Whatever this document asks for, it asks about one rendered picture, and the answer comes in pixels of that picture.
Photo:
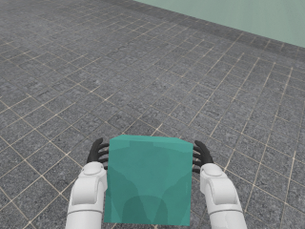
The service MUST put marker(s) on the robot right forearm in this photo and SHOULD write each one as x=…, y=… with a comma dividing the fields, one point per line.
x=222, y=200

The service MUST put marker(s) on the carton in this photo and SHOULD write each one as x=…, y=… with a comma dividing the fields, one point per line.
x=149, y=180

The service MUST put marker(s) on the robot left hand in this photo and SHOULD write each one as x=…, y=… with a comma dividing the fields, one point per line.
x=94, y=155

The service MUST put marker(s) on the robot left forearm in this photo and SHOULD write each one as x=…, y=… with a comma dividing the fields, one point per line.
x=87, y=198

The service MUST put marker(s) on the robot right hand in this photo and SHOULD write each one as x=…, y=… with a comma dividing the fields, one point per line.
x=204, y=156

